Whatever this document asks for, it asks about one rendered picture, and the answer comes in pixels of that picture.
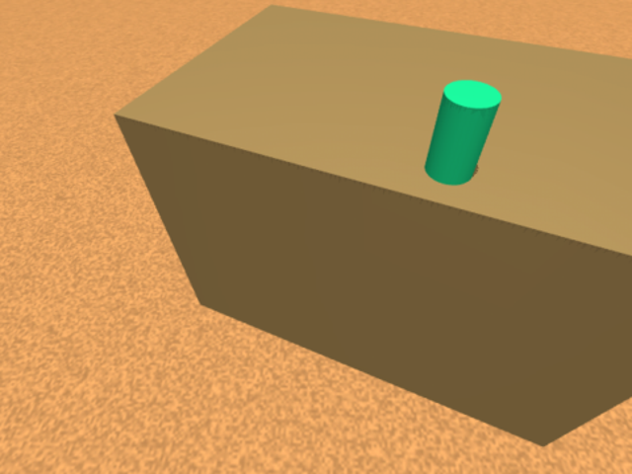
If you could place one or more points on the can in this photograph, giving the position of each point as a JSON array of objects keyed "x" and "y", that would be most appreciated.
[{"x": 465, "y": 116}]

